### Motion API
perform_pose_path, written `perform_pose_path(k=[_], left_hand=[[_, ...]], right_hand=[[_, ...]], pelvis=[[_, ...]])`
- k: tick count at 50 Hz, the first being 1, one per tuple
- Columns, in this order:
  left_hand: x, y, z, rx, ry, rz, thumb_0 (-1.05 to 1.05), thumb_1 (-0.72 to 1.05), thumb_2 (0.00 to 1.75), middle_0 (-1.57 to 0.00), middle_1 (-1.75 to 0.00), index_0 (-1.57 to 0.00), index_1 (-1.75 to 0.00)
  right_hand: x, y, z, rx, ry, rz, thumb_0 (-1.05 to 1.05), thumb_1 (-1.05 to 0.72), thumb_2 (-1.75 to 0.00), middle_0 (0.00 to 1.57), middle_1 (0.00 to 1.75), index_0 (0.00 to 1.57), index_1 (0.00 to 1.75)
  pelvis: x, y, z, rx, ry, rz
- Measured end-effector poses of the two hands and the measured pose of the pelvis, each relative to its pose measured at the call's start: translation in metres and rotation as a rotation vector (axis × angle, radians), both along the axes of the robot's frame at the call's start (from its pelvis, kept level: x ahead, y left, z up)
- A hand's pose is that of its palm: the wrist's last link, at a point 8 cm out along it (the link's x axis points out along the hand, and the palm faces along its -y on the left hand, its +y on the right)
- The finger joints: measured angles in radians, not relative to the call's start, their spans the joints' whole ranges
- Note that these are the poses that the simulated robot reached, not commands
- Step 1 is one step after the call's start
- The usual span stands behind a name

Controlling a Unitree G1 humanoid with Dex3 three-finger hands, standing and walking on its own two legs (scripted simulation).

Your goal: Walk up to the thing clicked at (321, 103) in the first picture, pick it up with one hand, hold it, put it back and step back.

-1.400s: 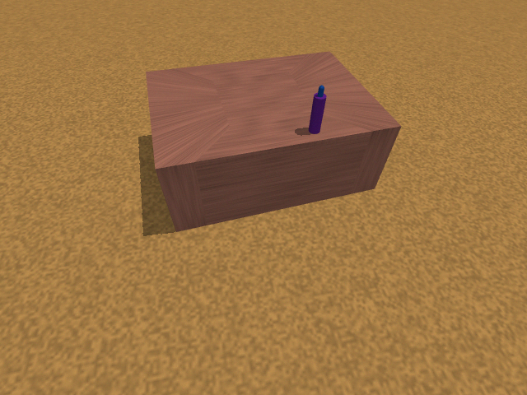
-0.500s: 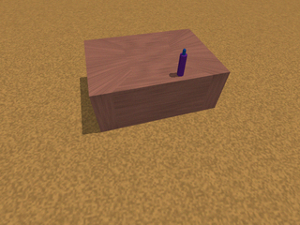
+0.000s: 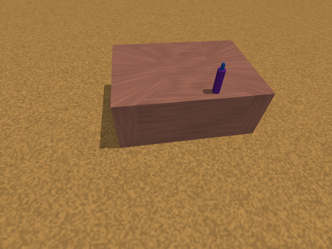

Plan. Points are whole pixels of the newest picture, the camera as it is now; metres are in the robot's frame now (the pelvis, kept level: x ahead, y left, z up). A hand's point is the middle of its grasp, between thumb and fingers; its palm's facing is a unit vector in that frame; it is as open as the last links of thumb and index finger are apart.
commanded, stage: walk up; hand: right
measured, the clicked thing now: (219, 78) +1.11 -0.28 -0.24
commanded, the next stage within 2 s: none
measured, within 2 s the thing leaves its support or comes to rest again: neither
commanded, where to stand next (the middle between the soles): +0.70 -0.15 m, yaw +12 degrees
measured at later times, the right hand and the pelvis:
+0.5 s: hand (268, 209) +0.27 -0.29 -0.12, palm faces -0.08 +0.91 -0.40, open 7.4 cm; pelvis +0.17 -0.02 +0.00, yaw +4 degrees
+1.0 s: hand (257, 148) +0.50 -0.32 -0.13, palm faces -0.22 +0.87 -0.43, open 7.4 cm; pelvis +0.35 -0.07 -0.02, yaw +10 degrees
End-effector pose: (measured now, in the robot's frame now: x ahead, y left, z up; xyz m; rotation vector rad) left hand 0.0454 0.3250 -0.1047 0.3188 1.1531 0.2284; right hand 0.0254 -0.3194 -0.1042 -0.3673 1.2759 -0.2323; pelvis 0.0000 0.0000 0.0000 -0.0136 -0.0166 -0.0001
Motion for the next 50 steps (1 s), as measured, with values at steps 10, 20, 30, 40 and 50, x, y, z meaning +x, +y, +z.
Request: perform_pose_path(k=[10, 20, 30, 40, 50], left_hand=[[-0.005, 0.0, -0.022, -0.026, 0.159, 0.083, 0.01, 0.9, 0.9, -0.2, -0.3, -0.21, -0.3], [0.099, -0.012, -0.018, -0.063, 0.032, 0.032, 0.01, 0.9, 0.9, -0.2, -0.3, -0.2, -0.3], [0.158, -0.03, 0.01, 0.043, -0.005, 0.067, 0.01, 0.9, 0.9, -0.2, -0.3, -0.21, -0.3], [0.167, -0.079, 0.016, 0.019, 0.081, 0.19, 0.01, 0.9, 0.9, -0.2, -0.3, -0.2, -0.3], [0.241, -0.092, -0.029, -0.071, 0.133, 0.188, 0.01, 0.9, 0.9, -0.2, -0.3, -0.21, -0.3]], right_hand=[[0.153, 0.017, 0.002, 0.006, -0.154, 0.176, 0.01, -0.91, -0.9, 0.2, 0.3, 0.2, 0.3], [0.22, 0.016, 0.02, 0.005, -0.286, 0.166, 0.01, -0.9, -0.9, 0.2, 0.3, 0.21, 0.3], [0.275, -0.055, 0.003, -0.011, -0.218, 0.165, 0.01, -0.9, -0.9, 0.21, 0.3, 0.21, 0.3], [0.381, -0.063, 0.009, 0.021, -0.171, 0.264, 0.01, -0.91, -0.9, 0.2, 0.3, 0.2, 0.3], [0.478, -0.041, 0.012, -0.01, -0.249, 0.323, 0.01, -0.9, -0.9, 0.2, 0.3, 0.21, 0.3]], pelvis=[[0.066, 0.007, -0.014, 0.0, -0.032, 0.052], [0.131, 0.0, -0.009, 0.037, -0.061, 0.054], [0.207, -0.051, -0.013, 0.027, -0.037, 0.089], [0.278, -0.075, 0.002, 0.007, -0.017, 0.144], [0.352, -0.069, -0.017, 0.023, -0.029, 0.177]])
